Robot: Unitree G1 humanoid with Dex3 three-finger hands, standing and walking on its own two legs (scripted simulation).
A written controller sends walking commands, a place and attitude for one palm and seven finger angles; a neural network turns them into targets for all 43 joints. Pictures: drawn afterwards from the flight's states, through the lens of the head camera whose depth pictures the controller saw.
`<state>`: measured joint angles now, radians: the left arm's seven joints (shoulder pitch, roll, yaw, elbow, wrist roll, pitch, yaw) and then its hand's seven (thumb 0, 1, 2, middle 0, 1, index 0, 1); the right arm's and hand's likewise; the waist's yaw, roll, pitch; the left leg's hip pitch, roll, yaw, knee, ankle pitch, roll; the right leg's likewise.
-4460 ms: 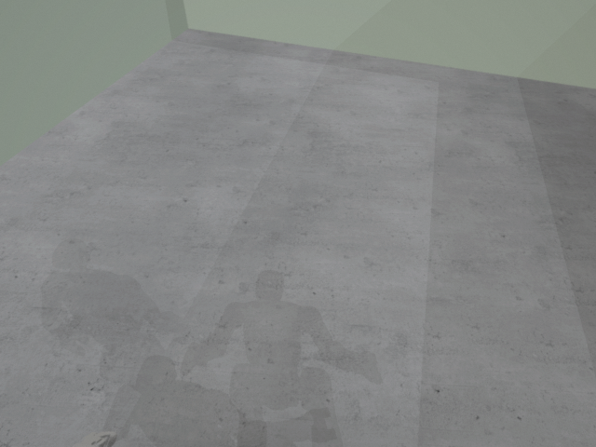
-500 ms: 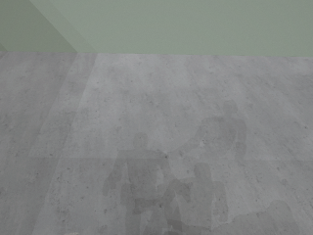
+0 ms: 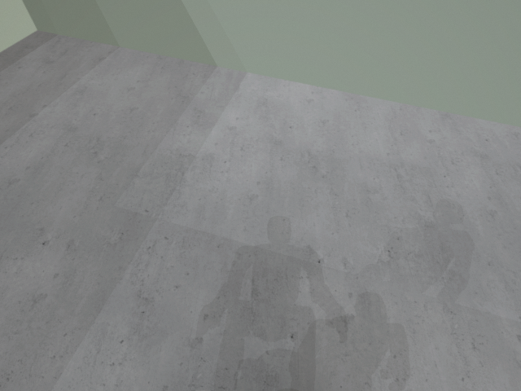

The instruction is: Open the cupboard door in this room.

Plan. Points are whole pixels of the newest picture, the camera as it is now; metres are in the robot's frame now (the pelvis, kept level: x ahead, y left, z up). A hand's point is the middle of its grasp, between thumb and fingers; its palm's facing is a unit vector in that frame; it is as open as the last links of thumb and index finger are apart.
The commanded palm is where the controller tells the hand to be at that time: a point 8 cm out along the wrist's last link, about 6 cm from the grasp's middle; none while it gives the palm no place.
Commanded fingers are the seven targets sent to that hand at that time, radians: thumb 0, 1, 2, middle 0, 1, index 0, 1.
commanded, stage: turn or walk to find it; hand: left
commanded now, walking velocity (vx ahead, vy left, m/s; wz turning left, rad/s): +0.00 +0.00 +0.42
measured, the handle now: out of the picture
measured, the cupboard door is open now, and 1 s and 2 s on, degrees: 0 0 0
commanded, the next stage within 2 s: none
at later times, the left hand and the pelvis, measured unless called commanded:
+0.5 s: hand out of the picture +0.05 +0.22 -0.15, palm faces +0.19 -0.95 -0.26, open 7.4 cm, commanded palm none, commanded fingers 0.00 0.90 0.90 -0.20 -0.30 -0.20 -0.30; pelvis -0.02 +0.00 +0.00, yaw +11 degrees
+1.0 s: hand out of the picture -0.12 +0.20 -0.18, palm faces +0.46 -0.85 -0.25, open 7.4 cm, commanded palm none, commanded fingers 0.00 0.90 0.90 -0.20 -0.30 -0.20 -0.30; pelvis -0.05 +0.00 -0.01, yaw +25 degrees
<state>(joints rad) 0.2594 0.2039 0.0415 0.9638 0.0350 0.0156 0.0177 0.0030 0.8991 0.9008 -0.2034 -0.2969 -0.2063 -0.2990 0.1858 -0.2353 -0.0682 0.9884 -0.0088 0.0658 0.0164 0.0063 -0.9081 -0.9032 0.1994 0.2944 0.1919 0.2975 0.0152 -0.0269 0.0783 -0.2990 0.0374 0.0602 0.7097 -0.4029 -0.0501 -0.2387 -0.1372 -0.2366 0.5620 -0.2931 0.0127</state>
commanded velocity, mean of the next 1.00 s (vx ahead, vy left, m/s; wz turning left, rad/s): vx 0.00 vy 0.00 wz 0.42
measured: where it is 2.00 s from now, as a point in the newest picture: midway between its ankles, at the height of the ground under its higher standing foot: outside the picture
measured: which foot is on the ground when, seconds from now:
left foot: up 0.00-0.00, down 0.02-0.54, up 0.56-0.98, down 1.00-1.00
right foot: down 0.00-0.04, up 0.06-0.50, down 0.52-1.00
